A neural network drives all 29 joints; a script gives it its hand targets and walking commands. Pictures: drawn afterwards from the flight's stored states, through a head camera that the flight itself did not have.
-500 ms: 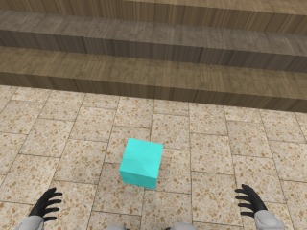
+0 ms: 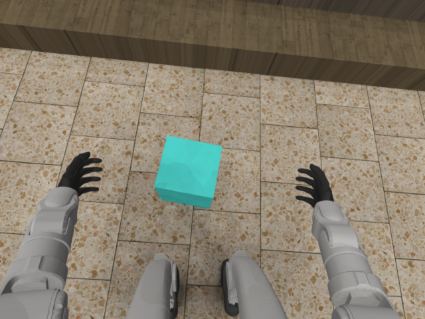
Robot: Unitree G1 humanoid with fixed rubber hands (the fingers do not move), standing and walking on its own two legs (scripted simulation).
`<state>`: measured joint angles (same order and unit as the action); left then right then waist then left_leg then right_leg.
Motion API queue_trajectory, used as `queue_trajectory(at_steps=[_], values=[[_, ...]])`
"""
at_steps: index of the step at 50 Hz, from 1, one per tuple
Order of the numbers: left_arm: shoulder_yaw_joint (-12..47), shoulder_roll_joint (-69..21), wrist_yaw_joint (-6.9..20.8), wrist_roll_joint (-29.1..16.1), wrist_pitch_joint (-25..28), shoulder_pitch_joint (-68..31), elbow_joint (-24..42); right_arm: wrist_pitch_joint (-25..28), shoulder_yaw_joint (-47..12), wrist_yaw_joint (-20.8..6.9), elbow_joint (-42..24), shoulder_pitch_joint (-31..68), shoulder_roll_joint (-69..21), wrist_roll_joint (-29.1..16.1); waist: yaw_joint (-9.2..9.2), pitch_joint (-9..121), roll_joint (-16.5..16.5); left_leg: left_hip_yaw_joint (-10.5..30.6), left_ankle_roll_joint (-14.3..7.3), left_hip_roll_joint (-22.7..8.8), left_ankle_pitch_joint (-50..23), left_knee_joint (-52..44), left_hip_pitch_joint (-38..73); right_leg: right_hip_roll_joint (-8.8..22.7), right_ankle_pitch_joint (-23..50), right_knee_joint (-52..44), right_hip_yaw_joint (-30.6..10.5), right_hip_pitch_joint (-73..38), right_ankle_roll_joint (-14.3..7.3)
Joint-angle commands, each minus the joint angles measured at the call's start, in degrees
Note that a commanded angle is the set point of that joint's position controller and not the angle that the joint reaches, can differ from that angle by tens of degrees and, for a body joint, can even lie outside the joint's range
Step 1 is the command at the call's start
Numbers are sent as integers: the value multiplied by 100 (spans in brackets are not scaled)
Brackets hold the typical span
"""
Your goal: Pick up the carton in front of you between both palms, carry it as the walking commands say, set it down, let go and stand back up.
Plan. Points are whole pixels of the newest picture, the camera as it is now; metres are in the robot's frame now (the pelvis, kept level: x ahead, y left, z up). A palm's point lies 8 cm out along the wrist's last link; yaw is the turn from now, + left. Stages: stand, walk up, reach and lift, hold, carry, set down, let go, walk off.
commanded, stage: reach and lift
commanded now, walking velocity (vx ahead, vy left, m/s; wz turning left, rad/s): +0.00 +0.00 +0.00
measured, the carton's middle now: (189, 175) +0.51 +0.02 -0.58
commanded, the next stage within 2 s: none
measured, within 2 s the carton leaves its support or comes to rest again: neither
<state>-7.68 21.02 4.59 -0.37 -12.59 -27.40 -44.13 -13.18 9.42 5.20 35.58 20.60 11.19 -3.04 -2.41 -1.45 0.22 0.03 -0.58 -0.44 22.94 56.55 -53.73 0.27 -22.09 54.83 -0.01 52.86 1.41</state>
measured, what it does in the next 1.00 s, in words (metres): lowers itself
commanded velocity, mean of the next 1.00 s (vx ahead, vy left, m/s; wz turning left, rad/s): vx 0.00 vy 0.00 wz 0.00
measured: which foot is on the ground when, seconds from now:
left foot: down 0.00-1.00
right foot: down 0.00-1.00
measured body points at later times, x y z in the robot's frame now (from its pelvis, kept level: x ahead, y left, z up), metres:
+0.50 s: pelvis -0.05 +0.01 -0.04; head +0.28 +0.03 +0.26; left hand +0.54 +0.21 -0.14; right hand +0.47 -0.18 -0.15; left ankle +0.03 +0.11 -0.67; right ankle +0.03 -0.13 -0.67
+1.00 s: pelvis -0.03 +0.00 -0.16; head +0.34 +0.03 +0.10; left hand +0.54 +0.20 -0.34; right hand +0.48 -0.17 -0.34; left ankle +0.03 +0.11 -0.67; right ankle +0.04 -0.14 -0.67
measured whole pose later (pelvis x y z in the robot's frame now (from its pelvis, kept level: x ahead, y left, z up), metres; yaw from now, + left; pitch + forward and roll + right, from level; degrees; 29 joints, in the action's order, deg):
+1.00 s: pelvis -0.03 +0.00 -0.16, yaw -3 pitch +52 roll -6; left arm -14.5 25.3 4.0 6.1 -6.4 -82.8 -64.7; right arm -7.0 27.8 10.2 43.6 68.5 1.3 4.5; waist -3.2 -3.1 0.2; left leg 4.2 0.1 0.7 28.6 89.3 -112.8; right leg -1.5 -27.1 86.6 0.7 110.6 3.5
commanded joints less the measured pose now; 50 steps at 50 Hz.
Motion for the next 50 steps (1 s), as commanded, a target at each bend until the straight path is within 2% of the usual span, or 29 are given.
queue_trajectory(at_steps=[1,5,10,14,17,23,27,30,32,34,36,42,46,50], values=[[-213,945,20,-55,25,-1652,288,-2,264,168,-484,1264,582,-65,-38,3460,-387,240,120,207,-2879,-186,1986,-295,2190,-263,133,-271,175],[-253,1182,82,-66,-102,-2973,-69,-193,414,333,-447,2469,482,-86,-86,3847,-419,167,95,220,-1848,-299,1492,-271,1375,-273,241,-51,187],[-208,1418,201,-54,-274,-4759,-647,-450,681,518,-204,3979,336,-26,-254,4162,-521,83,106,230,-554,-428,964,-252,436,-243,418,223,217],[-245,1494,310,111,-321,-5831,-1183,-515,1026,578,47,4885,217,169,-389,4441,-635,117,153,263,-237,-404,760,-282,244,-139,512,505,250],[-372,1506,377,339,-261,-6447,-1485,-471,1349,564,132,5378,71,381,-432,4597,-689,141,167,301,-369,-362,642,-320,375,-77,544,619,277],[-611,1538,433,727,-93,-7484,-1547,-313,1871,502,-144,6123,-206,738,-400,5198,-783,95,146,390,-1543,-134,858,-446,1172,50,602,635,298],[-684,1432,419,856,-4,-7650,-1287,-152,2024,473,-441,6006,-306,896,-434,6173,-995,187,129,394,-3361,176,1877,-538,2204,119,629,836,288],[-787,1137,409,957,78,-7432,-1131,16,2082,406,-510,5683,-456,982,-443,6373,-1164,342,107,320,-4757,419,2458,-572,2723,130,604,1489,277],[-905,886,403,1045,157,-7196,-1081,156,2141,352,-472,5485,-592,1057,-423,6177,-1188,448,75,249,-5399,566,2457,-574,2922,159,571,2014,287],[-1050,673,389,1146,248,-6951,-1078,309,2191,305,-396,5340,-729,1134,-372,5936,-1126,534,31,194,-5722,728,2206,-571,2971,265,543,2484,323],[-1211,555,365,1253,340,-6760,-1128,446,2227,274,-313,5263,-857,1216,-299,5744,-998,553,17,202,-5516,914,1674,-561,2889,463,518,2768,357],[-1426,618,168,1309,604,-6408,-1412,706,2293,283,47,5202,-965,1313,-98,5256,-521,360,73,349,-3911,1831,-1136,-522,2689,1736,424,2848,425],[-1027,978,-25,912,723,-6702,-1482,755,1999,430,158,5526,-747,1004,-49,5682,-426,226,116,377,-3258,2722,-2293,-552,2848,2762,390,2623,439],[-310,1359,-161,289,739,-7215,-1510,704,1495,620,324,5913,-408,454,-140,6426,-597,147,126,323,-2939,3550,-2621,-557,2952,3690,410,2518,438]])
